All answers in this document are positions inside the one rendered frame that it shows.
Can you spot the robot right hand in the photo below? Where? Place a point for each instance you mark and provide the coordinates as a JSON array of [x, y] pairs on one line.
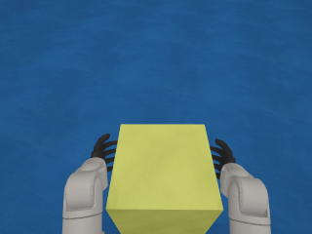
[[225, 153]]

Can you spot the right robot forearm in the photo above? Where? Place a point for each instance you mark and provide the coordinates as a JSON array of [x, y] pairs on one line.
[[248, 201]]

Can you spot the carton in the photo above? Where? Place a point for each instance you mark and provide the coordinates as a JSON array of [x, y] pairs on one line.
[[163, 180]]

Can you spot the left robot forearm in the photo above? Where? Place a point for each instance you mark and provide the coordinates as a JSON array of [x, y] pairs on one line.
[[83, 198]]

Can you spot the robot left hand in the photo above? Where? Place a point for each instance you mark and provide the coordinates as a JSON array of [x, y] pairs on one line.
[[100, 147]]

